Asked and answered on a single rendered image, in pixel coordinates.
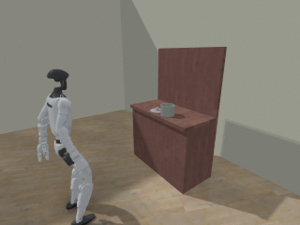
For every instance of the robot left upper arm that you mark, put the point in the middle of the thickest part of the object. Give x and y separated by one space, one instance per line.
43 118

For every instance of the robot left hand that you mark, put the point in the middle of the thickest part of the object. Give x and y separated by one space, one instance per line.
44 148

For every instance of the lid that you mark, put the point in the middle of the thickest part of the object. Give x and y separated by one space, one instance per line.
155 111

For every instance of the robot right forearm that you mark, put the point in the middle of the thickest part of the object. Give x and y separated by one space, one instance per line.
68 144

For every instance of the robot head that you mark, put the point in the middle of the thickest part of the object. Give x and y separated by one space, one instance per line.
61 76

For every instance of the table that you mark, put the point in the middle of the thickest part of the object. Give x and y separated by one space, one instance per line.
181 148

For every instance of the humanoid robot torso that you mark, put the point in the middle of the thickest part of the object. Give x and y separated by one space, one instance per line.
52 104

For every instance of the robot right upper arm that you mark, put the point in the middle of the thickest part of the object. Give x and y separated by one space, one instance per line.
64 106

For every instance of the pot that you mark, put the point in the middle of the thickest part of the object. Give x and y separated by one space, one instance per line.
167 110

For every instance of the robot right hand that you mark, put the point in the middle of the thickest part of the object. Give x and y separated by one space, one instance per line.
80 165

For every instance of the robot left forearm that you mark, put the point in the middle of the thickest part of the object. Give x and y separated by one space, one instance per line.
42 132

